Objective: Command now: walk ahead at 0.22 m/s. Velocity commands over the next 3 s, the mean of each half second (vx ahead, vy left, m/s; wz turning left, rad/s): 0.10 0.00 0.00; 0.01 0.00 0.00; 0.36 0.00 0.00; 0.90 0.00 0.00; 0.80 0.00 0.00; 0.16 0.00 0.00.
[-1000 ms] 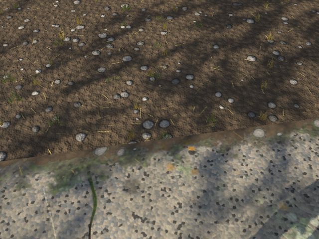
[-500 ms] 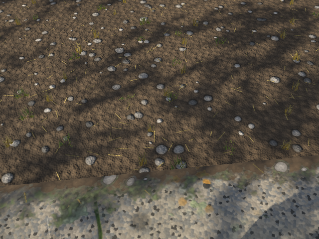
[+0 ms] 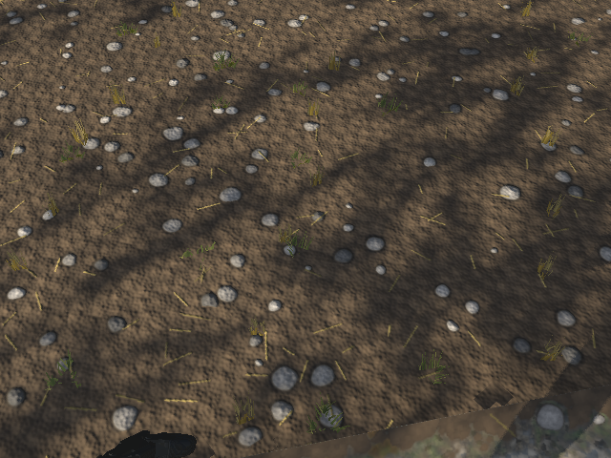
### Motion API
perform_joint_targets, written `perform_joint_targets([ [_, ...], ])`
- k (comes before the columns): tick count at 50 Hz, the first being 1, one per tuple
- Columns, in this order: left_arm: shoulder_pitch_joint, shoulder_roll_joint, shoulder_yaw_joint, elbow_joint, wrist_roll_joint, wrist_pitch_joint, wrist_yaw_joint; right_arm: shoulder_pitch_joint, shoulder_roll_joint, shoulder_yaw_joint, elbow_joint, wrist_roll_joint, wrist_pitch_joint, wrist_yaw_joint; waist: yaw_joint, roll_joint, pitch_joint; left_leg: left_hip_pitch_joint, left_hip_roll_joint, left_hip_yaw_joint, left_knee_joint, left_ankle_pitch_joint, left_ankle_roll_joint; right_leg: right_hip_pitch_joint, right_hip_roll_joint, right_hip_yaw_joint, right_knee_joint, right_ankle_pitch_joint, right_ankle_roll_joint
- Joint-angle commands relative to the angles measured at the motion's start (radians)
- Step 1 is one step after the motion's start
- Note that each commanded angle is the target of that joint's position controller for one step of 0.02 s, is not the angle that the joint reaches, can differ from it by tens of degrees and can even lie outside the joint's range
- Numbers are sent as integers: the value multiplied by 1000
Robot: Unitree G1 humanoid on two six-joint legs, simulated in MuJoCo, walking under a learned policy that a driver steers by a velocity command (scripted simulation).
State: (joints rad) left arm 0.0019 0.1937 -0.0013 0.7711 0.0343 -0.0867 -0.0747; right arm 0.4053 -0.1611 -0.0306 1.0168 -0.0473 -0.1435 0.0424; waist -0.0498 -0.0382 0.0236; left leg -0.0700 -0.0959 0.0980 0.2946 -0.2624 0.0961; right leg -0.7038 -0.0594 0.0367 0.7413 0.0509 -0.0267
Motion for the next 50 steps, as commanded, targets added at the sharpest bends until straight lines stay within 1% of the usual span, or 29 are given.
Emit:
perform_joint_targets([
  [1, 35, 117, 35, -2, -10, -2, 5, 19, -214, -51, -52, 14, -5, -1, 82, 93, -18, -32, 249, -94, 22, 967, -2, 181, 53, -32, -159, 97, 14],
  [3, 43, 132, 43, 24, -8, -14, 22, 20, -205, -56, -45, 9, 12, -4, 98, 94, -34, 70, 277, -113, 99, 1049, -23, 178, 52, -22, -216, 97, -13],
  [4, 91, 141, 46, 52, -16, -22, 30, -2, -202, -57, -52, 11, 19, -3, 124, 76, -63, 73, 265, -106, 161, 1093, -42, 260, 58, -26, -255, 164, -41],
  [5, 177, 163, 53, 94, -29, -31, 43, -33, -196, -57, -70, 24, 27, 9, 155, 43, -138, 53, 216, -91, 251, 1098, -73, 433, 63, -31, -304, 341, -89],
  [6, 206, 213, 54, 99, -39, -34, 52, 36, -122, -35, -88, 24, 35, 14, 97, -36, -320, -105, 156, -81, 359, 859, -131, 783, -59, 66, -210, 734, -246],
  [7, 247, 189, 42, 89, -49, -23, 46, 123, -55, -1, -81, 9, 37, 17, 102, -159, -509, -329, 86, -111, 684, 197, -221, 1078, -304, 346, -180, 945, -451],
  [8, 402, 190, 50, 137, -13, -12, 54, -16, -145, -37, -140, 12, 49, 25, 178, -145, -509, -462, 22, -142, 878, -479, -242, 1094, -349, 483, -291, 894, -451],
  [9, 343, 271, 91, 148, -3, -23, 64, -105, -177, -47, -178, -2, 66, 23, 153, -57, -342, -495, 91, -183, 932, -517, -190, 904, -307, 387, -345, 658, -354],
  [10, 158, 225, 84, 104, -35, -31, 66, -86, -172, -44, -164, -10, 73, 3, 76, -27, -189, -471, 152, -190, 865, -497, -180, 682, -249, 297, -401, 495, -291],
  [11, 20, 116, 43, 67, -64, -36, 56, -22, -114, -24, -141, -24, 77, -7, -6, -27, -152, -366, 192, -196, 733, -490, -190, 519, -194, 244, -445, 337, -242],
  [12, -32, 84, 32, 52, -74, -38, 42, 19, -62, -10, -110, -25, 78, -3, -39, -37, -104, -227, 195, -155, 669, -425, -211, 344, -135, 174, -473, 258, -204],
  [13, -67, 138, 46, 43, -60, -36, 23, 74, -66, -13, -80, -10, 81, 9, -77, -13, -113, -81, 180, -99, 626, -303, -234, 217, -83, 113, -480, 229, -174],
  [14, -89, 183, 63, 34, -49, -37, 11, 86, -86, -19, -67, 18, 89, 24, -80, 5, -122, -46, 160, -56, 556, -212, -254, 193, -45, 77, -467, 144, -153],
  [15, -94, 195, 69, 44, -53, -35, 4, 91, -95, -20, -57, 37, 93, 41, -79, 16, -124, -34, 144, -27, 453, -102, -260, 203, -17, 56, -437, -3, -125],
  [16, -52, 194, 69, 68, -57, -28, -5, 86, -119, -26, -53, 37, 93, 53, -64, 14, -101, -44, 132, -16, 372, -9, -251, 211, -10, 78, -417, -182, -98],
  [17, 6, 187, 66, 95, -62, -20, -16, 69, -148, -32, -60, 29, 86, 55, -44, -3, -78, -64, 141, -30, 325, 36, -226, 226, -30, 133, -408, -331, -83],
  [18, 56, 165, 59, 118, -68, -12, -25, 50, -175, -37, -76, 21, 76, 48, -30, -2, -69, -79, 166, -53, 299, 45, -186, 237, -59, 195, -415, -458, -75],
  [19, 81, 140, 50, 134, -71, -6, -26, -10, -173, -32, -110, 30, 64, 40, -4, -2, -47, -132, 189, -78, 215, -4, -138, 266, -71, 231, -421, -580, -64],
  [20, 119, 167, 64, 122, -58, -8, -8, -102, -196, -28, -136, 41, 53, 36, 70, 37, -3, -263, 198, -122, 159, -166, -47, 334, -29, 164, -421, -585, -47],
  [21, 72, 194, 72, 95, -48, -10, 13, -144, -202, -33, -131, 48, 52, 33, 77, 58, -2, -351, 198, -148, 98, -302, -8, 419, 11, 88, -387, -522, -26],
  [22, 46, 179, 67, 83, -39, -12, 24, -196, -197, -32, -139, 57, 50, 31, 89, 61, -28, -362, 196, -150, 71, -281, -13, 487, 18, 71, -366, -448, -20],
  [23, 52, 164, 64, 87, -40, -14, 30, -239, -170, -25, -149, 56, 47, 30, 103, 57, -38, -342, 195, -150, 72, -210, -25, 515, 23, 59, -358, -365, -23],
  [24, 71, 160, 64, 101, -51, -13, 30, -241, -153, -19, -148, 57, 45, 33, 103, 62, -53, -301, 190, -144, 80, -144, -40, 528, 33, 46, -356, -291, -19],
  [25, 81, 155, 64, 108, -56, -9, 26, -208, -154, -19, -131, 58, 42, 36, 92, 67, -62, -272, 192, -141, 87, -69, -45, 539, 44, 30, -339, -199, -17],
  [27, 84, 153, 69, 110, -55, -5, 19, -158, -185, -30, -108, 56, 39, 40, 78, 72, -77, -242, 186, -121, 112, 69, -49, 561, 52, 12, -307, -31, -21],
  [29, 79, 148, 71, 112, -51, -1, 17, -120, -182, -33, -91, 54, 40, 40, 66, 70, -87, -218, 179, -103, 135, 154, -54, 567, 54, 2, -288, 41, -21],
  [32, 76, 144, 74, 120, -50, 5, 18, -109, -174, -35, -84, 57, 45, 41, 63, 74, -80, -204, 176, -94, 149, 193, -57, 554, 57, -4, -270, 44, -11],
  [38, 59, 150, 78, 141, -48, 11, 25, -135, -185, -43, -90, 58, 43, 46, 64, 75, -62, -167, 174, -98, 152, 231, -60, 513, 62, -14, -255, 0, 13],
  [50, 50, 158, 77, 206, -46, 16, 34, -143, -198, -55, -82, 55, 49, 50, 64, 63, -42, -116, 157, -95, 142, 242, -59, 493, 56, -19, -253, -40, 35],
])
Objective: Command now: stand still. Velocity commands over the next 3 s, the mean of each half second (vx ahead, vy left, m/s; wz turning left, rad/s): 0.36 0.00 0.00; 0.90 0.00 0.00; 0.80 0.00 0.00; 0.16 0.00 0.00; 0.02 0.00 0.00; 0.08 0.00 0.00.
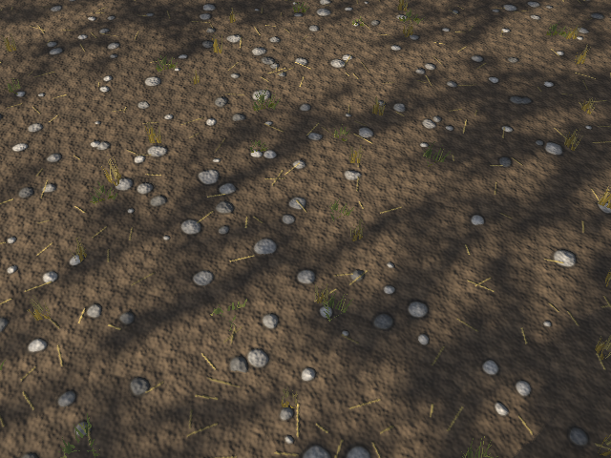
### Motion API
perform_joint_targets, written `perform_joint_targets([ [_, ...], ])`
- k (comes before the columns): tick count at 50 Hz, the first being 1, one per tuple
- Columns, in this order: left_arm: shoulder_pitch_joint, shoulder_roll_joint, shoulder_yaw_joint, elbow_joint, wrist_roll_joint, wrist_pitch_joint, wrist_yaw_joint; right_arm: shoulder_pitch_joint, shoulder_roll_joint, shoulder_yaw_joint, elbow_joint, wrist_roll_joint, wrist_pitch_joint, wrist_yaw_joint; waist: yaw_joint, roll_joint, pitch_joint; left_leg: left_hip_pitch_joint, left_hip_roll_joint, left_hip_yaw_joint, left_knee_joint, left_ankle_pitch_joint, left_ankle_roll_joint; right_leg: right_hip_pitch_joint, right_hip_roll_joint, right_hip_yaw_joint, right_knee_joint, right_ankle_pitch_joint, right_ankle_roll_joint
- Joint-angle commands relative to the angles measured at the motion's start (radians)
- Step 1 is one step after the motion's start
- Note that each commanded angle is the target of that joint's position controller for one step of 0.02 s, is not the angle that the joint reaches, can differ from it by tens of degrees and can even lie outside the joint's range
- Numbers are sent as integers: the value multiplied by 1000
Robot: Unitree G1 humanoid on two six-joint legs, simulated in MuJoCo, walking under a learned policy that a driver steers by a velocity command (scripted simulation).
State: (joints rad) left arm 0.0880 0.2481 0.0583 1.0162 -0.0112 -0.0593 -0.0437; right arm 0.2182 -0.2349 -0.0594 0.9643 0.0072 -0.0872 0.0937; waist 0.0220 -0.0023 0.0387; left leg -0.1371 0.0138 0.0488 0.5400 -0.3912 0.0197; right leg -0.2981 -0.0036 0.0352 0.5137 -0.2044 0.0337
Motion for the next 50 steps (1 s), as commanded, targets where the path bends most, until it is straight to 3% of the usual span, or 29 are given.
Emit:
perform_joint_targets([
  [1, -36, 103, 17, -34, 0, -11, 3, 45, -124, -27, -28, 0, -7, -2, -7, 26, -55, -48, 46, -46, -105, 366, 18, 89, 0, -18, -26, 213, -25],
  [7, -36, 105, 15, -9, 2, -10, 3, 64, -123, -28, -14, -3, -3, -2, -5, 20, -42, -54, 39, -43, -117, 335, 18, 99, -2, -18, -29, 202, -24],
  [8, 4, 139, 30, 3, 15, -3, 10, 143, -169, -50, 10, -21, 3, -13, -29, 58, -31, -39, 72, -87, -194, 76, 72, 75, 29, -45, -8, -53, -33],
  [9, -18, 172, 49, -10, 46, 0, 22, 222, -212, -71, 35, -59, 5, -31, -79, 124, 57, -14, 168, -228, -294, -289, 173, -68, 51, -48, 49, -285, -46],
  [10, -89, 126, 40, -42, 69, 0, 33, 298, -200, -70, 64, -76, -4, -57, -117, 170, 159, 80, 319, -409, -398, -467, 257, -282, 30, -34, 107, -300, -52],
  [11, -170, 30, 9, -85, 88, -3, 47, 281, -138, -47, 59, -80, -12, -85, -134, 185, 215, 166, 435, -508, -454, -406, 292, -431, -39, 12, 164, -216, -68],
  [12, -214, -7, -3, -111, 87, -10, 57, 264, -73, -22, 46, -75, -20, -103, -145, 150, 177, 239, 453, -520, -467, -292, 292, -470, -61, 58, 239, -214, -80],
  [13, -199, -17, -6, -124, 76, -17, 58, 231, -53, -9, 34, -76, -33, -112, -125, 135, 137, 293, 424, -469, -467, -205, 275, -481, -49, 65, 306, -207, -86],
  [15, -138, 5, -5, -116, 79, -23, 43, 189, -70, -1, 17, -68, -38, -118, -100, 106, 121, 278, 321, -304, -492, -128, 226, -387, -26, -5, 276, -167, -94],
  [18, -146, -15, -16, -122, 75, -36, 0, 230, -96, 10, 33, -69, -20, -101, -83, 132, 150, 106, 254, -141, -491, -20, 182, -138, -1, -86, 133, -72, -93],
  [19, -180, 107, 23, -138, 15, -7, -21, 185, -201, -34, 45, -7, -5, -93, -81, 164, 182, 87, 162, -88, -424, 107, 131, -156, 9, -160, 82, -2, -92],
  [20, -144, 88, 19, -141, 21, 3, -28, 214, -184, -29, 55, 0, 3, -88, -78, 180, 131, 55, 187, -76, -380, 188, 131, -57, 29, -188, 55, 11, -92],
  [22, 95, 68, 25, -79, 38, 13, -23, 208, -138, -15, 71, -10, 4, -89, 31, 172, 49, -105, 192, -28, -206, 413, 110, 265, 56, -189, 63, 12, -106],
  [23, 304, 132, 52, -14, 44, 8, -8, 170, -124, -9, 60, -23, 3, -88, 138, 56, -29, -224, 133, 40, 71, 434, 83, 461, 10, -100, 20, -111, -138],
  [24, 488, 270, 84, 3, 57, -1, 13, 173, -53, 9, 6, -15, 0, -88, 207, -280, -172, -449, 29, 81, 526, 96, 46, 639, -269, 321, -178, -599, -219],
  [25, 471, 282, 83, 15, 34, -2, 13, 108, -66, -3, -30, -21, -8, -89, 186, -311, -181, -584, -47, -99, 730, -121, 81, 543, -338, 697, -372, -844, -255],
  [26, 298, 230, 65, -25, 31, 4, 16, 39, -93, -14, -64, -12, -9, -86, 103, -200, -43, -667, 28, -148, 784, -3, 106, 435, -333, 567, -330, -691, -236],
  [27, 204, 161, 51, -57, 28, -2, 10, 46, -99, -16, -62, -10, -11, -78, 55, -102, -24, -613, 82, -142, 730, 104, 109, 329, -302, 444, -308, -508, -226],
  [29, 137, 105, 31, -75, 20, -13, 15, 119, -64, -14, -39, -34, 10, -71, -28, -93, -9, -488, 138, -136, 600, 148, 72, 184, -241, 302, -355, -362, -217],
  [30, 132, 93, 25, -78, 23, -18, 19, 112, -52, -11, -45, -42, 26, -65, -41, -92, 11, -468, 148, -134, 562, 167, 51, 141, -229, 269, -383, -346, -224],
  [32, 181, 118, 30, -65, 28, -25, 30, 37, -58, -13, -83, -51, 51, -51, -36, -61, 70, -510, 149, -107, 486, 226, 10, 109, -219, 227, -431, -297, -258],
  [35, 270, 133, 31, -51, 33, -48, 32, -37, -83, -24, -111, -45, 67, -44, -21, -5, 94, -624, 151, -102, 415, 369, -21, 167, -234, 195, -454, -207, -301],
  [36, 301, 107, 22, -27, 24, -64, 32, -112, -95, -35, -135, -35, 55, -43, -15, 6, 129, -703, 153, -140, 328, 440, -20, 220, -221, 180, -455, -180, -278],
  [37, 293, 121, 24, -20, 17, -76, 33, -143, -100, -34, -151, -35, 47, -39, -21, -10, 140, -661, 140, -114, 218, 518, -21, 185, -192, 136, -466, -178, -262],
  [40, 314, 126, 18, -18, 19, -83, 48, -198, -105, -36, -153, -36, 35, -17, -7, -18, 97, -504, 112, -73, 111, 744, 6, 158, -164, 44, -430, -105, -231],
  [42, 331, 122, 14, -15, 24, -88, 56, -252, -104, -33, -163, -35, 31, -9, 2, -10, 120, -493, 115, -68, 84, 806, 31, 188, -176, 25, -413, -78, -229],
  [46, 430, 131, 13, 11, 53, -69, 73, -384, -118, -27, -214, -30, 28, -14, 67, -7, 186, -580, 112, -35, -53, 708, 54, 381, -181, -6, -318, 65, -219],
  [48, 480, 144, 9, 26, 56, -55, 79, -426, -102, -15, -236, -44, 18, -19, 101, -8, 190, -563, 91, -3, -154, 671, 66, 480, -182, -21, -244, 231, -206],
  [50, 470, 171, 7, 28, 63, -41, 84, -311, -117, -20, -208, -58, 8, -33, 50, -13, 118, -413, 60, 22, -217, 619, 94, 542, -169, -40, -51, 575, -196],
])
Over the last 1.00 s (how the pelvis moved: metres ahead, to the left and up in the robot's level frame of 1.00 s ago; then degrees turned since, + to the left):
0.17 0.03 -0.01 0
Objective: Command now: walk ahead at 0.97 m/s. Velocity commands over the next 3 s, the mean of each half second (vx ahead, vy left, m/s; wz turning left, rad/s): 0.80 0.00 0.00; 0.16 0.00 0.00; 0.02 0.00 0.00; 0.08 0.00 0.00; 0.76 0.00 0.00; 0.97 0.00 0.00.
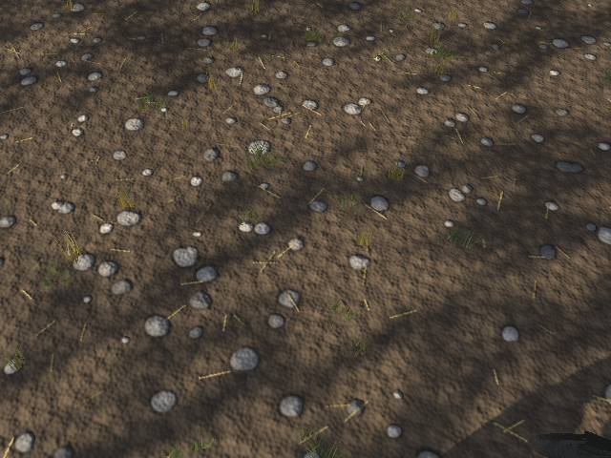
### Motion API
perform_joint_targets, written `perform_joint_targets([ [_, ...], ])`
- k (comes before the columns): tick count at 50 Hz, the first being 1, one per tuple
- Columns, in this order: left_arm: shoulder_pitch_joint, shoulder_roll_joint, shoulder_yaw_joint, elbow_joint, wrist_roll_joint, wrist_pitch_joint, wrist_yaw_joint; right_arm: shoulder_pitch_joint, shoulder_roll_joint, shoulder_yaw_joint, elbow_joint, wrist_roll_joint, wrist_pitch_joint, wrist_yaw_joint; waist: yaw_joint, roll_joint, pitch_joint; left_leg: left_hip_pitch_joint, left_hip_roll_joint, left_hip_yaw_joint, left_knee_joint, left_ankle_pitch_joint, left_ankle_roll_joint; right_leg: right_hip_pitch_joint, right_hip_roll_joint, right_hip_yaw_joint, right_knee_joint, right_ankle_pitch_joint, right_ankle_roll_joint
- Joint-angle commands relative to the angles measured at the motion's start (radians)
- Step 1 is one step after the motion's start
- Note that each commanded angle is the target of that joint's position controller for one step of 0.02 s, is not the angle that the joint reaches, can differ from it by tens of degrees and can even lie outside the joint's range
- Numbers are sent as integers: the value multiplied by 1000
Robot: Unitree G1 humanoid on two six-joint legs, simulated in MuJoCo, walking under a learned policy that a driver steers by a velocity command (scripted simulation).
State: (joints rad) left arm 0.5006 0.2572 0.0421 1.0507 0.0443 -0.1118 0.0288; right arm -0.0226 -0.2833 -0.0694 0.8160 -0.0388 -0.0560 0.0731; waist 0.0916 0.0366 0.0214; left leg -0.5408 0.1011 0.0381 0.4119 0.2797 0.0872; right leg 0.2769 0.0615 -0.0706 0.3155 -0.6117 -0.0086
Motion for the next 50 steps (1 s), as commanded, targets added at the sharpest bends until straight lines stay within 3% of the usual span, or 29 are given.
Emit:
perform_joint_targets([
  [1, 51, 187, 30, -3, 2, 22, 15, 66, -89, -19, -18, -17, -22, -26, -79, -71, 62, 131, -44, 34, -74, -113, 43, -36, -238, 70, 313, 1156, -159],
  [3, -28, 183, 37, -5, 1, 47, 14, 495, -177, -61, 124, -19, -20, -52, -288, -62, -114, 620, -16, -9, -61, -164, 100, -293, -168, 45, 947, 1097, -148],
  [4, -88, 61, 20, -43, 2, 24, -2, 592, -236, -69, 168, -31, -18, -48, -271, 165, -178, 961, 105, -95, 200, 2, 79, -747, -30, 75, 1369, 46, -140],
  [5, 6, 43, 10, -98, -50, -6, 11, 662, -271, -60, 167, -30, -25, -39, -211, 276, -341, 1212, 246, -273, 425, 535, 66, -1005, -2, 234, 1541, -73, -150],
  [6, -43, 94, 8, -127, -103, -21, 16, 689, -320, -85, 186, -2, -22, -47, -283, 343, -502, 1337, 360, -578, 163, 42, 239, -1208, 20, 207, 1564, 49, -115],
  [7, -202, 125, 0, -142, -68, -22, 10, 583, -210, -66, 164, -19, -24, -66, -263, 117, -297, 1118, 321, -583, -29, -383, 231, -1295, -89, 161, 1421, 179, -116],
  [8, -287, 134, 2, -142, -43, -17, -8, 459, -129, -41, 140, -30, -35, -74, -226, 8, -133, 878, 261, -499, -89, -476, 191, -1231, -138, 157, 1286, 254, -102],
  [9, -290, 118, 5, -133, -19, -7, -27, 424, -75, -15, 153, -37, -50, -77, -165, -59, -69, 712, 223, -426, -78, -329, 150, -1140, -148, 179, 1191, 330, -96],
  [11, -294, 36, -14, -155, 16, 45, -64, 406, -51, 5, 188, 12, -68, -75, -58, -30, 42, 371, 147, -276, -174, -268, 111, -945, -194, 143, 953, 320, -53],
  [13, -378, 18, -31, -210, 15, 54, -83, 373, -65, 5, 187, 28, -84, -66, -31, 34, 121, 245, 90, -175, -263, -158, 119, -899, -202, 96, 751, 424, -37],
  [15, -411, 5, -48, -216, -3, 30, -84, 336, -42, 15, 180, 39, -89, -62, -19, -3, 163, 163, 12, -35, -248, 116, 91, -724, -162, 17, 450, 595, -43],
  [17, -402, 8, -52, -199, -18, 16, -76, 401, -83, 11, 203, 57, -97, -58, -36, -17, 119, 226, 26, -34, -255, 276, 85, -570, -80, -48, 345, 745, -65],
  [19, -326, 57, -35, -176, -7, 9, -62, 431, -117, 7, 219, 63, -89, -60, -11, -1, 41, 370, 23, -23, -99, 476, 45, -475, -7, -70, 285, 757, -98],
  [20, -297, 136, 11, -189, -70, -5, -51, 418, -169, -5, 213, 83, -68, -76, 50, 29, -76, 442, 53, -71, 38, 537, 25, -366, -4, 15, 259, 789, -106],
  [21, -176, 172, 28, -150, -78, -5, -47, 340, -174, -3, 201, 69, -48, -83, 141, 52, -132, 468, 33, -50, 213, 497, -8, -280, -32, 41, 206, 868, -119],
  [22, -57, 226, 41, -108, -61, 5, -39, 322, -128, 8, 181, 43, -36, -89, 159, -32, -209, 400, -57, -11, 549, 131, -48, -139, -172, 149, 236, 1177, -148],
  [23, -69, 227, 19, -106, -6, -2, -53, 560, 66, 55, 218, 35, -34, -75, 5, -354, -349, 137, -246, -115, 1011, -921, -95, 112, -423, 503, 291, 1669, -325],
  [24, -81, 163, 10, -104, -11, -8, -74, 622, 30, 54, 246, 67, -47, -69, 15, -252, -440, 60, -257, -286, 1092, -936, -78, 134, -452, 643, 204, 1591, -395],
  [26, -294, 113, 3, -144, -59, -18, -85, 438, -44, 35, 191, 71, -45, -81, -50, -43, -165, -4, -143, -193, 965, -830, -80, -171, -382, 446, 109, 1299, -339],
  [27, -356, 77, -11, -148, -64, -20, -82, 384, -55, 24, 188, 70, -33, -92, -79, 10, -96, 4, -109, -155, 921, -777, -90, -303, -356, 394, 46, 1202, -319],
  [30, -365, 44, -32, -112, -28, -20, -83, 383, 2, 22, 178, 51, 6, -97, -140, -51, -77, 177, -44, -137, 741, -694, -109, -518, -294, 258, -21, 1296, -277],
  [32, -370, 79, -25, -93, -18, -17, -69, 329, 11, 23, 158, 53, 16, -108, -152, -81, -94, 208, -36, -114, 575, -641, -119, -551, -257, 180, -30, 1346, -257],
  [36, -353, 134, -10, -71, -32, 18, -34, 201, -14, 23, 139, 52, 28, -116, -114, -102, -166, 264, -53, -82, 316, -439, -130, -499, -223, 121, -18, 1224, -204],
  [41, -373, 107, -16, -54, -41, 47, -27, 111, -40, 16, 134, 41, 41, -115, -110, -109, -88, 322, -48, -81, 98, -382, -97, -540, -229, 175, -16, 754, -183],
  [43, -314, 85, -21, -38, -45, 49, -28, 123, -78, 11, 143, 19, 36, -114, -101, -63, -79, 404, -1, -124, -10, -181, -62, -558, -172, 176, 32, 560, -113],
  [44, -239, 83, -17, -24, -31, 47, -29, 122, -127, 3, 141, 23, 39, -117, -49, 10, -91, 457, 44, -156, 33, -65, -30, -599, -110, 141, 60, 420, -82],
  [45, -188, 59, -21, -13, -34, 53, -26, 105, -128, 1, 153, 36, 45, -115, -16, 91, -96, 431, 39, -155, 43, -166, 6, -592, -70, 100, 40, 341, -58],
  [47, -285, 81, -19, -25, -39, 72, -16, 89, -58, 14, 155, 38, 45, -104, -63, 41, -54, 340, -9, -141, 3, -335, -28, -545, -62, 72, 65, 361, -41],
  [50, -294, 87, -18, -24, -36, 86, -8, 96, -68, 14, 172, 35, 30, -101, -63, 24, -67, 348, -26, -126, 23, -239, -39, -512, -79, 80, 90, 460, -43],
])
Over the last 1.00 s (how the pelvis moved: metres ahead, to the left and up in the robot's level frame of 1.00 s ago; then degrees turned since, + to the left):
0.45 -0.06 -0.05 0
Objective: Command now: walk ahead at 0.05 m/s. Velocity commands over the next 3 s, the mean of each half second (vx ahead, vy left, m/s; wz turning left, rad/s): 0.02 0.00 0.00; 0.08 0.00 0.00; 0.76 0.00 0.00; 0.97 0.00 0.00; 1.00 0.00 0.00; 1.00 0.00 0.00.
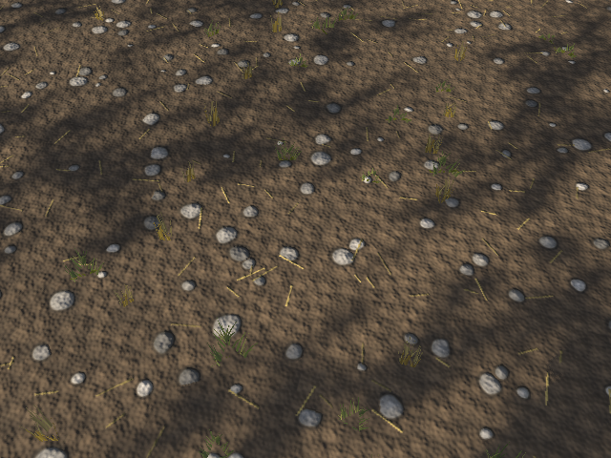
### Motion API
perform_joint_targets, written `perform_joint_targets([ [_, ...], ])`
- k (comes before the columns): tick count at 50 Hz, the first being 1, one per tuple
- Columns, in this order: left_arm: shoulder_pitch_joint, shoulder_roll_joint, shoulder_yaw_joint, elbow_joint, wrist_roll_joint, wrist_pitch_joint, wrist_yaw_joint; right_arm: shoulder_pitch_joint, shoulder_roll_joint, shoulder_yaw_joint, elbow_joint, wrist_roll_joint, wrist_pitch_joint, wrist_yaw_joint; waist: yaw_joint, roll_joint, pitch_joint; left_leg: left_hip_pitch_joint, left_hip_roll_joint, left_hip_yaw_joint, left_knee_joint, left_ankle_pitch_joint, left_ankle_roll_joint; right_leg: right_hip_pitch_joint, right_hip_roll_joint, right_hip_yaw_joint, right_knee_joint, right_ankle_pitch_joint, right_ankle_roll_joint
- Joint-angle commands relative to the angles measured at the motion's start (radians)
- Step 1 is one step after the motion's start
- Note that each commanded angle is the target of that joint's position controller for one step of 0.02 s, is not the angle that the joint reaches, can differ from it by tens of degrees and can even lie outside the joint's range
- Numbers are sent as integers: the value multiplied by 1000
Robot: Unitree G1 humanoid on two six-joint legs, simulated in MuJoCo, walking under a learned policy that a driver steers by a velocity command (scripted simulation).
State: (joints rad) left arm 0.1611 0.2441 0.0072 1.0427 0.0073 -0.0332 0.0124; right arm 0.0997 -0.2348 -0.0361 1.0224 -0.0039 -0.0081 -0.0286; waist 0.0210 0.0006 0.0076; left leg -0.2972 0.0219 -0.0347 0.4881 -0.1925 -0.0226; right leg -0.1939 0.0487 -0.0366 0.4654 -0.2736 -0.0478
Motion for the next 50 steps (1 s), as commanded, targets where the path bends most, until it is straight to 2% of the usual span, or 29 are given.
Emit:
perform_joint_targets([
  [1, 44, 105, 19, -13, -1, 8, 9, -17, -117, -19, -29, 2, -21, 1, 4, 54, -63, 112, 52, -51, -43, 268, 74, -28, -70, 48, -51, 153, -5],
  [6, 37, 102, 21, -1, -7, 15, 11, 1, -117, -17, -8, 7, -20, 0, -5, 29, -77, 124, 45, -46, -20, 327, 90, 0, -77, 48, -25, 220, -1],
  [15, 48, 90, 23, 22, -6, 27, 18, 9, -109, -17, 13, 7, -7, -4, -10, 6, -44, 113, 29, -35, -25, 261, 90, -3, -84, 49, -30, 192, 7],
  [29, 92, 63, 21, 49, -3, 20, 25, 23, -89, -17, 38, 4, 6, -9, -17, 3, 10, 106, 11, -25, -59, 122, 77, -44, -88, 50, -74, 75, 13],
  [43, 155, 33, 20, 63, -4, 12, 28, 66, -71, -12, 58, 4, 7, -13, -19, -2, 33, 94, 6, -26, -78, 61, 74, -65, -87, 50, -99, 20, 13],
  [44, 197, 37, 24, 80, -9, 15, 30, 98, -66, -12, 74, 6, 8, -14, -14, -12, -9, 96, -23, 3, -61, -167, 79, -47, -76, 43, -108, -185, -2],
  [45, 205, 76, 39, 72, -21, 17, 33, 109, -88, -23, 72, 18, 6, -14, -9, -36, 28, 24, -49, 25, -20, -434, 90, -67, -90, 81, -116, -431, -37],
  [46, 242, 105, 49, 65, -29, 10, 33, 65, -105, -28, 46, 22, -5, -10, 17, -51, 88, -103, -37, 10, 21, -549, 99, -72, -155, 179, -167, -617, -85],
  [47, 287, 145, 63, 66, -37, -7, 31, -18, -72, -20, -3, 33, -29, -1, 50, -124, 128, -225, -31, 44, 115, -433, 87, -5, -280, 354, -271, -689, -149],
  [48, 257, 178, 80, 55, -42, -25, 32, -68, -39, -12, -34, 45, -52, 11, 44, -209, 166, -309, -7, 77, 267, -203, 81, 31, -419, 515, -372, -626, -205],
  [49, 260, 154, 80, 46, -27, -40, 31, -99, -73, -24, -47, 39, -67, 19, 52, -166, 167, -409, 41, 27, 403, -205, 86, 74, -468, 569, -394, -528, -222],
  [50, 236, 118, 71, 27, -19, -55, 27, -82, -74, -31, -49, 39, -78, 25, 27, -118, 149, -483, 70, 3, 500, -202, 91, 127, -457, 543, -373, -456, -206],
])
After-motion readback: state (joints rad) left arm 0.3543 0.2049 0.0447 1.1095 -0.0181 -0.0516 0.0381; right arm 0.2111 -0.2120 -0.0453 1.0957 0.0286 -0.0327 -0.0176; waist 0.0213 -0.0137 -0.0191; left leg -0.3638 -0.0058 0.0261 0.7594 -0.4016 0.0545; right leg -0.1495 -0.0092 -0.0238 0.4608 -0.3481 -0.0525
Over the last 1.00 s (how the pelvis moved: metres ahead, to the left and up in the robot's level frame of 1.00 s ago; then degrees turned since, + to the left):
0.62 0.06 -0.06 0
